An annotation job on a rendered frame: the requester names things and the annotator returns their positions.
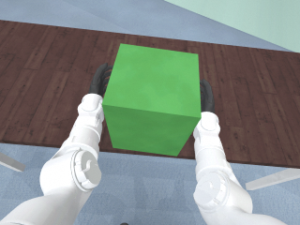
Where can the carton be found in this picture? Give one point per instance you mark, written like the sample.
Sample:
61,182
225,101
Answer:
152,101

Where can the right robot forearm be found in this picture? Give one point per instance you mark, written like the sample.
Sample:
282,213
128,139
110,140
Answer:
209,152

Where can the table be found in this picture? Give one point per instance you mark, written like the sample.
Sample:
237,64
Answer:
46,70

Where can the left robot upper arm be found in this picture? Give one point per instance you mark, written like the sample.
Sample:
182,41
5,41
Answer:
67,182

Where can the right robot upper arm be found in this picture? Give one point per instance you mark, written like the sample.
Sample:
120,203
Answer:
223,202

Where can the left robot hand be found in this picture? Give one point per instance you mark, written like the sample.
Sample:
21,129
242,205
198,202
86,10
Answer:
97,85

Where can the left robot forearm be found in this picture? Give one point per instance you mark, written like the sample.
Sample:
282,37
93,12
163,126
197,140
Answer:
87,129

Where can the right robot hand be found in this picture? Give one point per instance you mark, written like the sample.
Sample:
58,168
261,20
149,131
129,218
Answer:
207,97

